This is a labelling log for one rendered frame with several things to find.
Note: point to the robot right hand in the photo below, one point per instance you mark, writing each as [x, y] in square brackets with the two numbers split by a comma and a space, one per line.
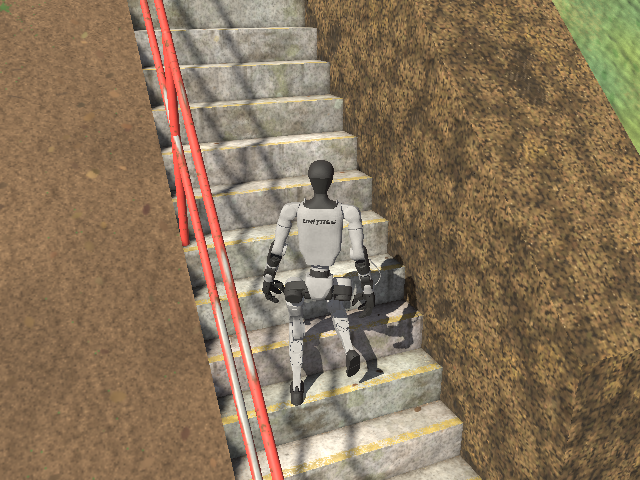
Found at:
[369, 303]

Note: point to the robot left upper arm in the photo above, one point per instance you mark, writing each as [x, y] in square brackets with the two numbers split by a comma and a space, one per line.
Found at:
[288, 212]

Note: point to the robot right upper arm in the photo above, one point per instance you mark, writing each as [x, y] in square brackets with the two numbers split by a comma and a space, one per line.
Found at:
[352, 214]

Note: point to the robot left hand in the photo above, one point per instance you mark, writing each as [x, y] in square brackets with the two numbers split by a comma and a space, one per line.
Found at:
[267, 287]

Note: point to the left robot forearm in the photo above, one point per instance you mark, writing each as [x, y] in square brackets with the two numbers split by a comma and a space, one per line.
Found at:
[272, 265]

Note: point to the right robot thigh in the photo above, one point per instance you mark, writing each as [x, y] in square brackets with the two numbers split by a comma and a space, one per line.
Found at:
[342, 291]

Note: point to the left robot foot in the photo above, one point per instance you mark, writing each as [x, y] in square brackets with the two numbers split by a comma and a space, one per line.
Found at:
[297, 396]

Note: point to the right robot forearm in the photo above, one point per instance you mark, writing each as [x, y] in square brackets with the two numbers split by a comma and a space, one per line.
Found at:
[364, 273]

